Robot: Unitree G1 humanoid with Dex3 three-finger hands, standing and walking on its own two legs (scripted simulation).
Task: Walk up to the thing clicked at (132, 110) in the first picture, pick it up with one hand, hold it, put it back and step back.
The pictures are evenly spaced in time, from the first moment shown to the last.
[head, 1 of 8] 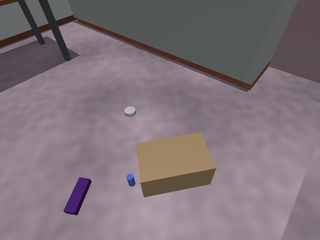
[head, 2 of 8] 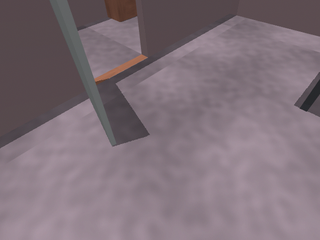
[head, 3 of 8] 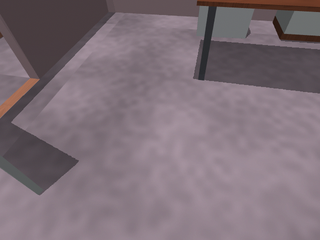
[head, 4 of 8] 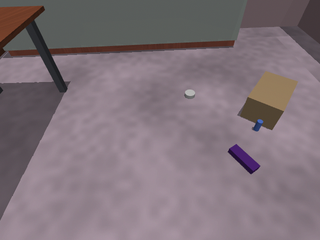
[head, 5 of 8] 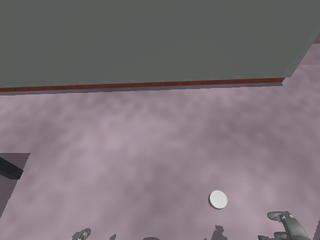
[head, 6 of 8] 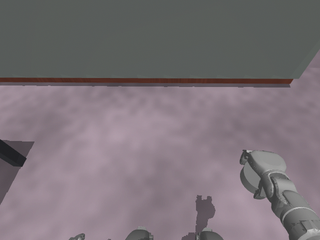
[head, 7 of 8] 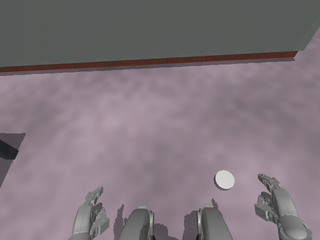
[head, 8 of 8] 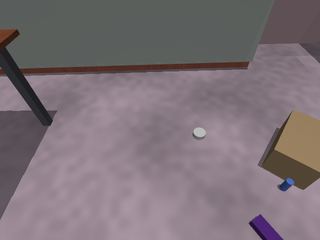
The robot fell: no
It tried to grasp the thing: yes
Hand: right
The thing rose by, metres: 0.69
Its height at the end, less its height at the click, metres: +0.00
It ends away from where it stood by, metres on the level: 0.01
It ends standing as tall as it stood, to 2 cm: yes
